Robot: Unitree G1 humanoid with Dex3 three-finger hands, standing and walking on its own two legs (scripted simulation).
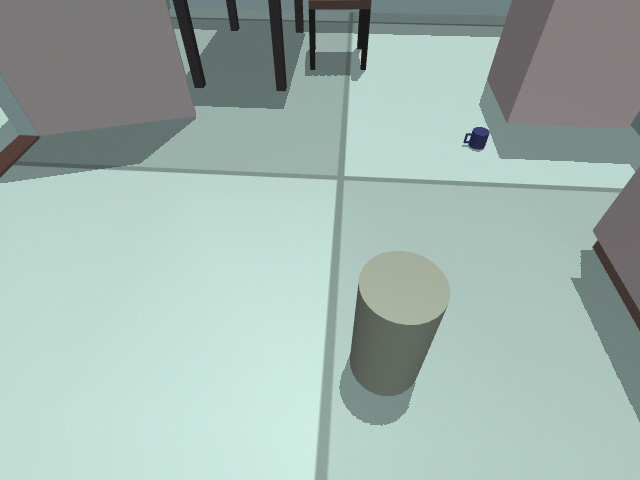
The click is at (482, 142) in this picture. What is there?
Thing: mug
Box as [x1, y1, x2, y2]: [464, 127, 489, 149]
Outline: 475,127 471,133 466,133 464,142 468,142 471,147 479,149 484,146 489,132 485,128
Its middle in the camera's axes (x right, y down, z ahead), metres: +0.85 -0.56 +2.15
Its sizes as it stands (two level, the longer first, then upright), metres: 0.122 0.088 0.088
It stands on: the floor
